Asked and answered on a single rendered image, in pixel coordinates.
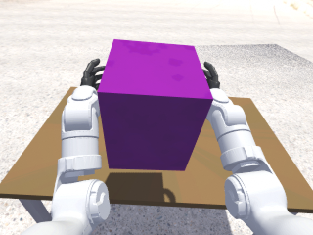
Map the carton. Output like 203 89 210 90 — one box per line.
97 39 213 171

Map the robot right upper arm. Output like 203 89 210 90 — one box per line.
224 170 313 235

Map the left robot hand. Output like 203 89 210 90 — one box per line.
80 58 106 90

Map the robot left upper arm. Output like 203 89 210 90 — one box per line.
20 179 111 235

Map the right robot hand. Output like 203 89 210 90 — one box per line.
202 61 220 89

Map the left robot forearm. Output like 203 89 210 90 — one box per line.
51 85 102 218

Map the table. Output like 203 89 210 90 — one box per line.
0 86 313 235

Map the right robot forearm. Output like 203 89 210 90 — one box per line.
206 88 288 207

